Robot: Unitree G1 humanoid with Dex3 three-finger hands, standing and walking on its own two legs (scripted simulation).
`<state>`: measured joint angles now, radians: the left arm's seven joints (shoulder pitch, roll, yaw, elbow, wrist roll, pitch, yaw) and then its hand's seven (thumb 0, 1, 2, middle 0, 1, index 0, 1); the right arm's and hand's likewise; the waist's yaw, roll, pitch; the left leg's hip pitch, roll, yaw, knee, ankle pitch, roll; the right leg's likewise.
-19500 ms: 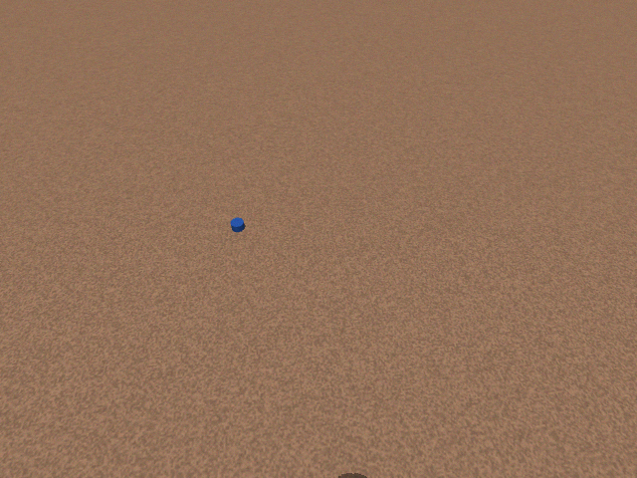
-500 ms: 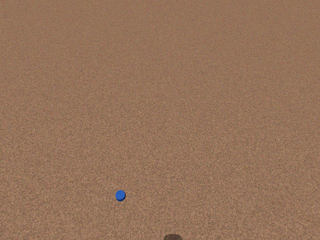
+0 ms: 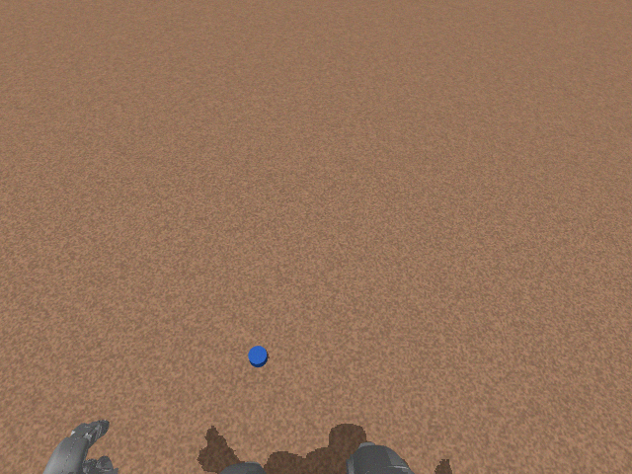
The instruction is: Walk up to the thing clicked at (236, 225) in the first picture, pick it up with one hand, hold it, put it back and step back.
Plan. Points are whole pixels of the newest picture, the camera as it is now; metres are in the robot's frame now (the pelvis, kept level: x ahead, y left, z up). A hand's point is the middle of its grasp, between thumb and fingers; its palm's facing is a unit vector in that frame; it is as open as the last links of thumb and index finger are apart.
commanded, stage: walk up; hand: left
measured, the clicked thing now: (257, 356) +0.49 +0.15 -0.74
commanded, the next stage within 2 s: stand in 0.76 s
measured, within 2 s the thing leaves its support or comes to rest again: neither
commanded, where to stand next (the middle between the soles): +0.07 +0.00 m, yaw -2 degrees
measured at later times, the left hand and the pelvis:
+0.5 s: hand out of the picture +0.09 +0.24 -0.13, palm faces -0.02 -0.94 -0.33, open 7.3 cm; pelvis +0.01 -0.01 +0.02, yaw -1 degrees
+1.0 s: hand out of the picture +0.13 +0.23 -0.12, palm faces -0.05 -0.94 -0.34, open 7.3 cm; pelvis +0.02 -0.02 +0.03, yaw -2 degrees
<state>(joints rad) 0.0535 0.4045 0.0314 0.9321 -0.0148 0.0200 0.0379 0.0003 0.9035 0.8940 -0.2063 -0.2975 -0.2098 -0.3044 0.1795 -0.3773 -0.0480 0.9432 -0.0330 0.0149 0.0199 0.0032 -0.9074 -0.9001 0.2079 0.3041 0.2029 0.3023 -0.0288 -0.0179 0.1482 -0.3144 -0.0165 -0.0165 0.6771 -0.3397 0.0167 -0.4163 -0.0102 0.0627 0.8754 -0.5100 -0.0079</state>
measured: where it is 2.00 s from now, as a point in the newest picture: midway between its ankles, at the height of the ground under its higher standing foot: outside the picture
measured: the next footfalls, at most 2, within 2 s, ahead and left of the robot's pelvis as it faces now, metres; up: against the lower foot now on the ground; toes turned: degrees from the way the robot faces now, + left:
none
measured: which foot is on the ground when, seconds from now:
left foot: down 0.00-1.00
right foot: down 0.00-1.00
